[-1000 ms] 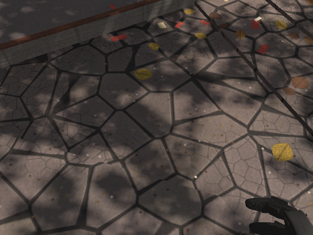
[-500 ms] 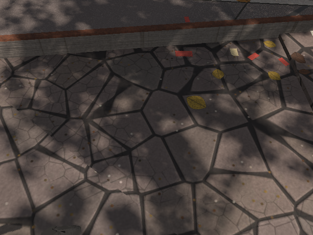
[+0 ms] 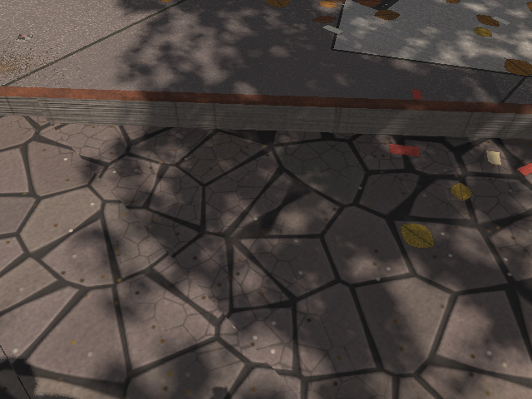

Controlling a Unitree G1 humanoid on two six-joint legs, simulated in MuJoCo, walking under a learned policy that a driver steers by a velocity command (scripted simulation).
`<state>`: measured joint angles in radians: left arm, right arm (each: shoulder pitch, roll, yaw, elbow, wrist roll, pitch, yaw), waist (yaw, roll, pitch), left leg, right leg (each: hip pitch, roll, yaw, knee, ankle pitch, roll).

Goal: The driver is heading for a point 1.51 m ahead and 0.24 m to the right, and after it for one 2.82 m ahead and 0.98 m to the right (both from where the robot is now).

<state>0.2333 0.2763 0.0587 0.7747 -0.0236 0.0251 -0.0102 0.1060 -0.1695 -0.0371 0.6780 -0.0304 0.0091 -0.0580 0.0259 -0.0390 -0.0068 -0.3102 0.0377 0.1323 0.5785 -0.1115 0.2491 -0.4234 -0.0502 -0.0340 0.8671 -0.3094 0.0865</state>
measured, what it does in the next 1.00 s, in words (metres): steps on the spot: right foot, then left foot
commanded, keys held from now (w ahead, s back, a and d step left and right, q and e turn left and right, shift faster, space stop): e+shift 0.30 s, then shift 0.20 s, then q+shift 0.32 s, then w+q+shift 0.18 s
